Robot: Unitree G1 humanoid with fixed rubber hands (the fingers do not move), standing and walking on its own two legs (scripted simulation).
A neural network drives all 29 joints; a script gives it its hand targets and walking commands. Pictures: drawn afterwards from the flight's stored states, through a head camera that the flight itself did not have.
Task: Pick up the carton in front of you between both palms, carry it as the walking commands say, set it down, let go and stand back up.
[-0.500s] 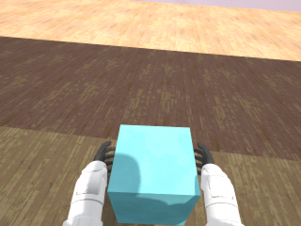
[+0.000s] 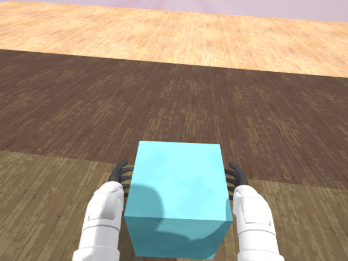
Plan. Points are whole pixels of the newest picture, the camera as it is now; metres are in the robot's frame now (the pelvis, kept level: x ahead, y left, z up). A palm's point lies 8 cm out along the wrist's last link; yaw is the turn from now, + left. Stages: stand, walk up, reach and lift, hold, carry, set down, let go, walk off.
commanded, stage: hold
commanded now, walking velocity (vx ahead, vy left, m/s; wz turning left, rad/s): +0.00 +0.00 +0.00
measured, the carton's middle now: (176, 201) +0.30 +0.00 -0.03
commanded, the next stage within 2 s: carry in 0.78 s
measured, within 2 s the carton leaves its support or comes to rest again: neither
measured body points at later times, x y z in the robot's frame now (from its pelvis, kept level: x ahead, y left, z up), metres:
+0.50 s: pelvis +0.01 +0.00 +0.00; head -0.04 +0.00 +0.45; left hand +0.30 +0.15 +0.04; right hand +0.31 -0.15 +0.04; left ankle +0.02 +0.13 -0.75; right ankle +0.01 -0.13 -0.75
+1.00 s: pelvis +0.03 -0.01 -0.01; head -0.01 -0.02 +0.44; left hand +0.33 +0.13 +0.06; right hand +0.33 -0.17 +0.05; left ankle +0.02 +0.14 -0.74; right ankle +0.01 -0.14 -0.74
